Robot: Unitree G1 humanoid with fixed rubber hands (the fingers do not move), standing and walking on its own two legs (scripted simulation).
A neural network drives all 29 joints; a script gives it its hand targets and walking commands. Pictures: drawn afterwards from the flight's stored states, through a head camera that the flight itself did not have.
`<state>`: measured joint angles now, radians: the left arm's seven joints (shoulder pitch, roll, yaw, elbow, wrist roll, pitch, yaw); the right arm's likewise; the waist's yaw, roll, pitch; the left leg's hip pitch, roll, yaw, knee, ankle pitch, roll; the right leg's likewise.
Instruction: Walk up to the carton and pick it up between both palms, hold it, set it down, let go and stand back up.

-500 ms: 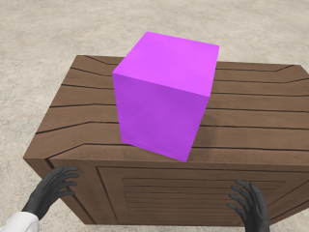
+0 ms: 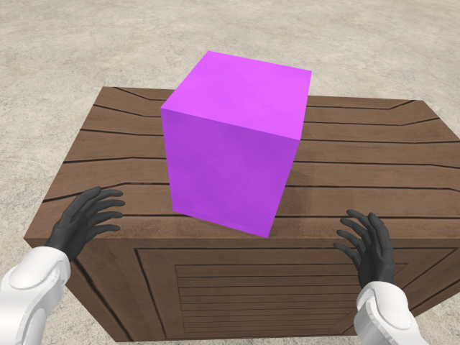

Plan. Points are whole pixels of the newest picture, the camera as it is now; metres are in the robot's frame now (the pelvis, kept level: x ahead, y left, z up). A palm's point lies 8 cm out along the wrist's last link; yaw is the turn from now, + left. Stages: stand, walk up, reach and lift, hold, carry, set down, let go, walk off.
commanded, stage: reach and lift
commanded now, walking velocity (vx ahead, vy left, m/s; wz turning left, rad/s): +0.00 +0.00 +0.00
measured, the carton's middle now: (238, 145) +0.46 +0.00 +0.11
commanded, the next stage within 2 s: none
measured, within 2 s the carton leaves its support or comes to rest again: neither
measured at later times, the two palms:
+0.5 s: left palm (80, 184) +0.32 +0.24 +0.15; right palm (366, 221) +0.28 -0.18 +0.14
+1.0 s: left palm (97, 130) +0.39 +0.23 +0.19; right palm (361, 172) +0.34 -0.18 +0.18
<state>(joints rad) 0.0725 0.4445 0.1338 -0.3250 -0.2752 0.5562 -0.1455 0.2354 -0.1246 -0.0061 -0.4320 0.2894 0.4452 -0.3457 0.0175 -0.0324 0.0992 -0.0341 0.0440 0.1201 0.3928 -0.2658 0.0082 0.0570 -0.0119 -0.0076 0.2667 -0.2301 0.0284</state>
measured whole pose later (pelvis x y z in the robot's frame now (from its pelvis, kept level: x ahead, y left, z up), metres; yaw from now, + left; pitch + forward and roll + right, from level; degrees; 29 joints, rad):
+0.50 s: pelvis -0.05 +0.00 +0.00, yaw +1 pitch -2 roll -1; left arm -0.51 0.52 0.07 0.17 -0.31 0.66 -0.11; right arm -0.38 -0.10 -0.10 0.01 0.33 0.57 -0.35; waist -0.05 -0.06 0.05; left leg -0.21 0.04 0.10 0.43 -0.20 0.02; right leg -0.13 -0.01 -0.02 0.34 -0.19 0.03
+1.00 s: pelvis -0.05 +0.01 +0.00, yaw +2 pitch +2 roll -2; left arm -0.90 0.54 -0.02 0.60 -0.30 0.59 -0.07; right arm -0.75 -0.13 -0.14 0.44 0.33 0.50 -0.31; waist -0.12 -0.06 -0.02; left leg -0.29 0.05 0.08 0.47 -0.21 0.03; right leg -0.18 -0.01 -0.04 0.32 -0.17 0.03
